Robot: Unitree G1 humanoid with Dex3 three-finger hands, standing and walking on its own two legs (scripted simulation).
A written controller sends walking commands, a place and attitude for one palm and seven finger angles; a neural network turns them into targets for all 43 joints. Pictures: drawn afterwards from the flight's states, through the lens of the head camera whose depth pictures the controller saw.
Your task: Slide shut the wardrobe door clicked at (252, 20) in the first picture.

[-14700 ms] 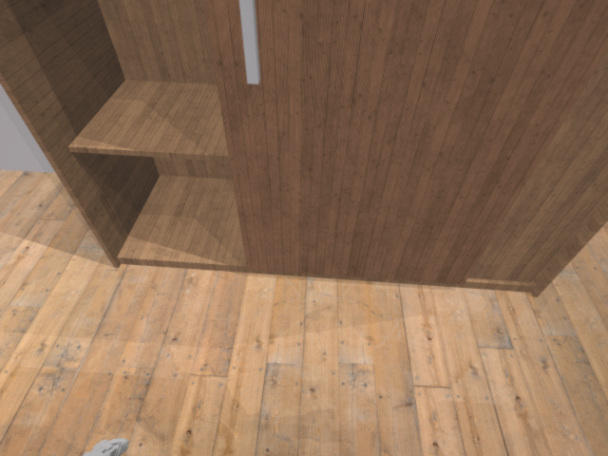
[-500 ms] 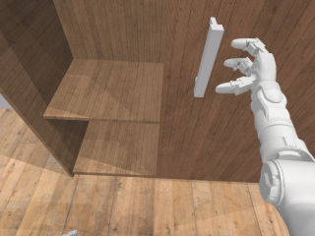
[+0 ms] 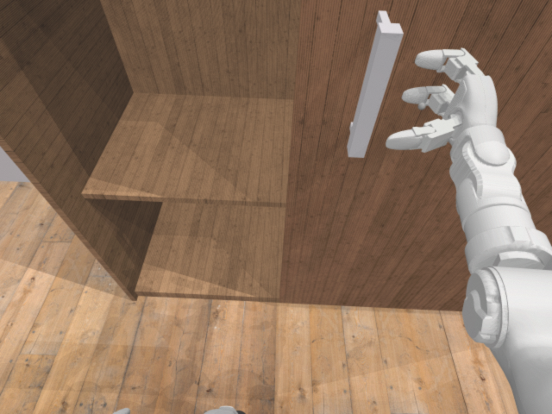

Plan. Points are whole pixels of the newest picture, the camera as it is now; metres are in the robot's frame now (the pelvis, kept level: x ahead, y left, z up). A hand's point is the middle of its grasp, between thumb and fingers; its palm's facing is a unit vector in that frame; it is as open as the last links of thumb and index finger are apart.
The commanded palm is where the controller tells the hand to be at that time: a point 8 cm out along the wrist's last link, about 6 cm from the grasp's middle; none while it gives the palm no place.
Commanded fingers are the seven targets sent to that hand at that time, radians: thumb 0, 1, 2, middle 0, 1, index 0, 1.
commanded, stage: move the hooked fingers beside the handle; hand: right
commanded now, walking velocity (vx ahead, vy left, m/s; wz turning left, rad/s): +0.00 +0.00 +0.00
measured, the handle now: (367, 90) +0.52 -0.06 +0.20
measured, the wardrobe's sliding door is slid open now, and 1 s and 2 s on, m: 0.53 0.53 0.53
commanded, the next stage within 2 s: none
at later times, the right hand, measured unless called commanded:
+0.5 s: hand (424, 105) +0.49 -0.14 +0.20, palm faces -0.03 +1.00 -0.02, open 13.6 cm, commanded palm +0.51 -0.17 +0.17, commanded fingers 0.00 0.50 -0.30 0.30 1.20 0.30 1.20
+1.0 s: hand (424, 106) +0.49 -0.14 +0.20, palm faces -0.03 +1.00 -0.02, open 13.6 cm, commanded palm +0.51 -0.17 +0.17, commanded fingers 0.00 0.50 -0.30 0.30 1.20 0.30 1.20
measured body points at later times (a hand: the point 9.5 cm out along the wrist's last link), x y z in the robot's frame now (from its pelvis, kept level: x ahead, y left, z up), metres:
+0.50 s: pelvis +0.00 +0.00 +0.00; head +0.05 +0.00 +0.45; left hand +0.05 +0.26 -0.12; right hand +0.49 -0.19 +0.20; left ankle +0.06 +0.12 -0.73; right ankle +0.00 -0.11 -0.73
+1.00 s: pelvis +0.00 -0.01 +0.00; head +0.05 +0.00 +0.44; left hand +0.04 +0.26 -0.12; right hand +0.49 -0.19 +0.20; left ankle +0.06 +0.12 -0.73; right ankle +0.00 -0.11 -0.73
